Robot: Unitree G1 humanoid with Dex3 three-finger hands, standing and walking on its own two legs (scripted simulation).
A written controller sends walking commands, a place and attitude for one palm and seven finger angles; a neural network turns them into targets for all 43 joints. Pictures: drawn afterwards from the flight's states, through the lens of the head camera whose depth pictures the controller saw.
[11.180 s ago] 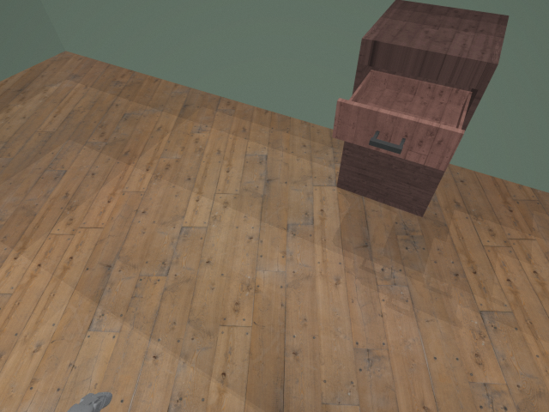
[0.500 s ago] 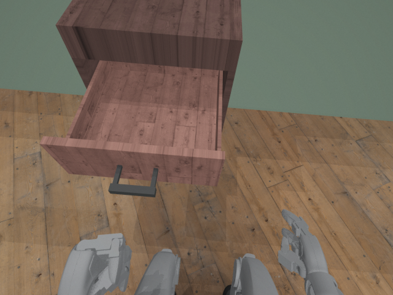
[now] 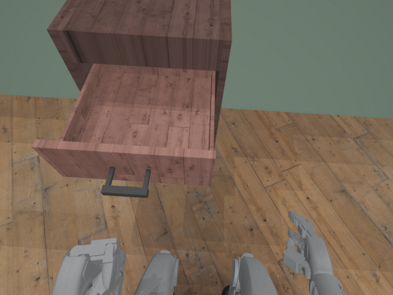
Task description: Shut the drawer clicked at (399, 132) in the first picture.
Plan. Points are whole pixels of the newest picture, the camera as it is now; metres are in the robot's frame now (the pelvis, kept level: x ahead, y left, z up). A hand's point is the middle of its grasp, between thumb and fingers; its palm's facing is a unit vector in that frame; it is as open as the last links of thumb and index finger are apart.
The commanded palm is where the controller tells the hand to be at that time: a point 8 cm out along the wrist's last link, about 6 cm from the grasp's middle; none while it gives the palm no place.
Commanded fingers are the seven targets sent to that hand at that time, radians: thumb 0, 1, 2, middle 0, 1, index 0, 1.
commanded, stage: bring the fist close to the handle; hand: left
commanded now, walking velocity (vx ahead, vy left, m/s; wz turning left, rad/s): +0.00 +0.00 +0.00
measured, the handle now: (127, 182) +0.35 +0.19 -0.05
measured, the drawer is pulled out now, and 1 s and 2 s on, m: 0.27 0.27 0.26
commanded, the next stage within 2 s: push the drawer shut in 1.36 s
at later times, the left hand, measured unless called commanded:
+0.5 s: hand (127, 256) +0.19 +0.15 +0.00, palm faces -0.01 -1.00 -0.02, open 3.3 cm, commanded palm +0.17 +0.20 -0.01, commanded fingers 0.00 0.90 0.90 -1.40 -1.60 -1.40 -1.60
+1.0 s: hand (137, 237) +0.23 +0.15 -0.05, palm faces -0.03 -1.00 -0.02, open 3.3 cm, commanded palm +0.22 +0.19 -0.05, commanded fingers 0.00 0.90 0.90 -1.40 -1.60 -1.40 -1.60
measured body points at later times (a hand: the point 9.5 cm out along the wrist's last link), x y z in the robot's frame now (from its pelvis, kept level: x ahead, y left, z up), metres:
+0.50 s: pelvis -0.01 +0.00 -0.03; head +0.10 +0.02 +0.40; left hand +0.19 +0.20 +0.00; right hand +0.20 -0.22 -0.11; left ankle +0.02 +0.12 -0.59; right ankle +0.05 -0.12 -0.59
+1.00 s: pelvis -0.02 +0.01 -0.07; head +0.12 +0.03 +0.36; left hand +0.23 +0.20 -0.05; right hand +0.20 -0.21 -0.16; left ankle +0.02 +0.12 -0.59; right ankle +0.05 -0.12 -0.59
